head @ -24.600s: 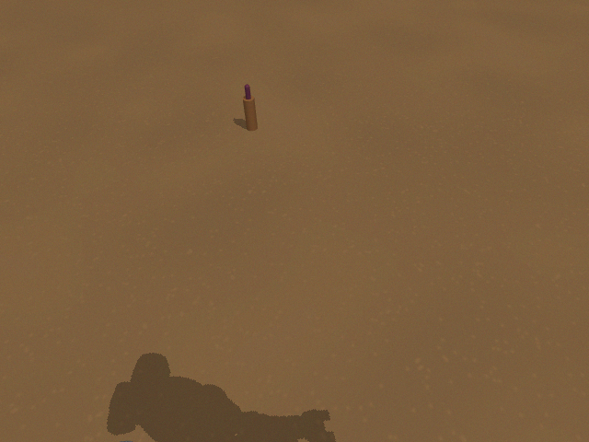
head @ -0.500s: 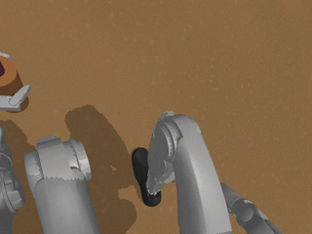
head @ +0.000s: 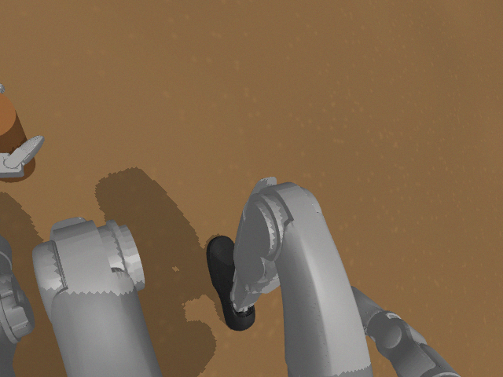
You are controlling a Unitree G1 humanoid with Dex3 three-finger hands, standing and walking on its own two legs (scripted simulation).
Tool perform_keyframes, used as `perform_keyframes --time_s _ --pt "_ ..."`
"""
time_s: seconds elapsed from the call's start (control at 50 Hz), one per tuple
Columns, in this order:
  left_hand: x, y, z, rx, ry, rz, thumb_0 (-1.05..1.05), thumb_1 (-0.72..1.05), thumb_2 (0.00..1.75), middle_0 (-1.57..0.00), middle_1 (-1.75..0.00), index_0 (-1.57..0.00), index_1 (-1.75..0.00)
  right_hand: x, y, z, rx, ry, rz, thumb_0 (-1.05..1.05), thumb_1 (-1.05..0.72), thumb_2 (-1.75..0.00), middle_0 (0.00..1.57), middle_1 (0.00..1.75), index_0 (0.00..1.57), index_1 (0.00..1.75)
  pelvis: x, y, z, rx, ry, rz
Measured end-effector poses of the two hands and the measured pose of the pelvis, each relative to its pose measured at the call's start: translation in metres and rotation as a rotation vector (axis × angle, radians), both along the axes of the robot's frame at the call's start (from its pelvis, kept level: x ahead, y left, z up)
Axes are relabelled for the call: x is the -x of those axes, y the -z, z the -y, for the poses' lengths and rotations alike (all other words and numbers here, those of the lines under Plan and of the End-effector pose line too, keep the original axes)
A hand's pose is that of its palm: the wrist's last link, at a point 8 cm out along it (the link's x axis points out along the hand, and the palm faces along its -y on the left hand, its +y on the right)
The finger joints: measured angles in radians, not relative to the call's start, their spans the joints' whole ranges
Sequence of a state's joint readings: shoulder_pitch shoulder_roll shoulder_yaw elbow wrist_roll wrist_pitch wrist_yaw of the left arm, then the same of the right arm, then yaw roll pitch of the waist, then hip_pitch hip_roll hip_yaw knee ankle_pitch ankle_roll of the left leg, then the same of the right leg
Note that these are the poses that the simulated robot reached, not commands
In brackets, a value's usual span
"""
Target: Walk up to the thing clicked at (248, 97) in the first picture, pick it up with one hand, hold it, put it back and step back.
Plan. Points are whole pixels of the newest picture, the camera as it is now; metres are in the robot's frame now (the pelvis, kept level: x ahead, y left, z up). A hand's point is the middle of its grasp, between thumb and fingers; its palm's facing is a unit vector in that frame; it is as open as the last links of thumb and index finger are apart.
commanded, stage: open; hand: left
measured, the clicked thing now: out of the picture +0.46 +0.26 -0.16
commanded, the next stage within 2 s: withdraw in 0.28 s
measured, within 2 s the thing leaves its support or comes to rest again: rests again in 0.22 s
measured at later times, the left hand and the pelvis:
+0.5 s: hand out of the picture +0.46 +0.26 -0.14, palm faces +0.26 -0.97 +0.01, open 16.4 cm; pelvis +0.00 +0.00 +0.00, yaw -1 degrees
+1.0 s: hand out of the picture +0.44 +0.35 -0.02, palm faces +0.21 -0.95 -0.24, open 17.5 cm; pelvis +0.00 +0.00 +0.05, yaw +4 degrees
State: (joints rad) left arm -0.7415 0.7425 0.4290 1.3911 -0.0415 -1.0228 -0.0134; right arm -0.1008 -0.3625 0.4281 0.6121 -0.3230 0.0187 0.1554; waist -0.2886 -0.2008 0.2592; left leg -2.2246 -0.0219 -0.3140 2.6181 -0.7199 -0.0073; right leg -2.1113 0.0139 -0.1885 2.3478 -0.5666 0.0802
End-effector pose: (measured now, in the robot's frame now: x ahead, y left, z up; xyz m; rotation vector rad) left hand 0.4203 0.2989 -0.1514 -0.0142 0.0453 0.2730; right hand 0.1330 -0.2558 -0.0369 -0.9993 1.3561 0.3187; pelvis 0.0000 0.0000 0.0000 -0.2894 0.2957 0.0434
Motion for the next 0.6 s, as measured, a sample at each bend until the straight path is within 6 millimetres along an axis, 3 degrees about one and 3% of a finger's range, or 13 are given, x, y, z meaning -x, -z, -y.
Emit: perform_keyframes --time_s 0.26,0.5,0.6 --pt "-0.006 -0.009 0.001 0.0 0.013 0.022 -0.01 -0.43 0.38 -0.6 -0.52 -0.59 -0.52 -0.001 -0.006 -0.005 0.002 -0.004 0.019 0.0 -0.9 -0.9 0.2 0.3 0.2 0.3 0.002 -0.002 -0.002 0.01 0.006 0.007" --pt "-0.005 -0.007 -0.004 -0.008 0.009 0.034 -0.02 -0.57 0.18 -0.3 -0.24 -0.28 -0.25 0.003 -0.007 -0.005 0.011 -0.004 0.002 0.0 -0.9 -0.9 0.2 0.3 0.2 0.3 0.003 -0.002 -0.002 0.01 0.008 0.008" --pt "-0.009 -0.02 -0.018 -0.031 0.008 0.073 -0.02 -0.6 0.12 -0.19 -0.15 -0.17 -0.16 0.003 -0.008 -0.005 0.017 0.019 0.011 0.0 -0.9 -0.9 0.2 0.3 0.2 0.3 0.002 -0.003 -0.002 0.009 0.006 -0.001"
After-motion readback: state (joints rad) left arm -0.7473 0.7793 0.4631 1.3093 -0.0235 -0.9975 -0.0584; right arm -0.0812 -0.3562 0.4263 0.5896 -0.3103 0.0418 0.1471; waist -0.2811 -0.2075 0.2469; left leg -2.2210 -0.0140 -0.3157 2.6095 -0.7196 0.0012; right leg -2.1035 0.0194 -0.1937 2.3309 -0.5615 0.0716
